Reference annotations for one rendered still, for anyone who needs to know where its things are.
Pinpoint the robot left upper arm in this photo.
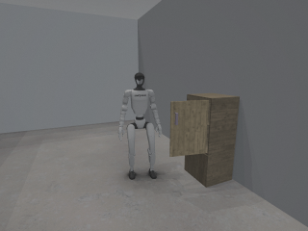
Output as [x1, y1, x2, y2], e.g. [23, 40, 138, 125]
[147, 90, 156, 110]

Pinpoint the handle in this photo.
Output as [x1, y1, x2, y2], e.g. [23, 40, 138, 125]
[174, 113, 178, 125]

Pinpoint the left robot forearm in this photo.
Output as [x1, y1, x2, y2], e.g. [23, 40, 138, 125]
[152, 105, 161, 124]

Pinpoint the robot right upper arm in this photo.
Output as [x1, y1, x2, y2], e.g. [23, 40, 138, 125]
[122, 90, 132, 112]

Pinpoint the robot right hand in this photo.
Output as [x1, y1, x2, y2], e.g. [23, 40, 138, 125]
[117, 126, 125, 141]

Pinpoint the left robot foot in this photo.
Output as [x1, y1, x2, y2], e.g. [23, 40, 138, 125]
[148, 169, 157, 179]

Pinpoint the right robot forearm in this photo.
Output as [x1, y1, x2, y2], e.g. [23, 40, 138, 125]
[118, 106, 126, 127]

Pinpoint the cupboard door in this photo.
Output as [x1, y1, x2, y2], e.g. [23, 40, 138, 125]
[169, 100, 209, 157]

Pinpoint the robot left hand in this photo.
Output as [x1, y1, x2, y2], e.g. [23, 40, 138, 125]
[155, 123, 162, 137]

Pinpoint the right robot thigh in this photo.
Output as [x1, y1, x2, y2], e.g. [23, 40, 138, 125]
[126, 122, 136, 156]

